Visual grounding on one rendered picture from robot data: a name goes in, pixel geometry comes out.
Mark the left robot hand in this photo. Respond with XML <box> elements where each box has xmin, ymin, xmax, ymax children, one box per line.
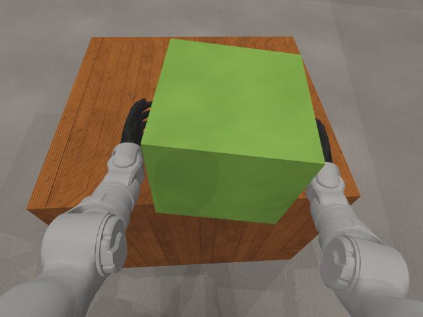
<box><xmin>120</xmin><ymin>98</ymin><xmax>152</xmax><ymax>146</ymax></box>

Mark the robot left forearm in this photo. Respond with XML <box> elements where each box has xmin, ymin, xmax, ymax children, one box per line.
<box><xmin>41</xmin><ymin>143</ymin><xmax>145</xmax><ymax>267</ymax></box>

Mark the carton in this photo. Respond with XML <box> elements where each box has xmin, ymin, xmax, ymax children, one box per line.
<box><xmin>141</xmin><ymin>38</ymin><xmax>325</xmax><ymax>224</ymax></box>

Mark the left robot upper arm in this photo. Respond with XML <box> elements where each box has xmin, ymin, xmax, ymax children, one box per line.
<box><xmin>0</xmin><ymin>213</ymin><xmax>128</xmax><ymax>317</ymax></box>

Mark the right robot hand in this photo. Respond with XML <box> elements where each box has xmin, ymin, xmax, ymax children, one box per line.
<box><xmin>315</xmin><ymin>118</ymin><xmax>332</xmax><ymax>163</ymax></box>

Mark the pedestal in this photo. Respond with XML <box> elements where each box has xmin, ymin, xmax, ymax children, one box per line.
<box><xmin>26</xmin><ymin>36</ymin><xmax>361</xmax><ymax>268</ymax></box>

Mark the right robot upper arm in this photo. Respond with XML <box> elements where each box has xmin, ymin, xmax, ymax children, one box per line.
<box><xmin>320</xmin><ymin>235</ymin><xmax>423</xmax><ymax>317</ymax></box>

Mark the robot right forearm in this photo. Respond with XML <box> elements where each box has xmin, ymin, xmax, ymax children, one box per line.
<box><xmin>306</xmin><ymin>162</ymin><xmax>409</xmax><ymax>294</ymax></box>

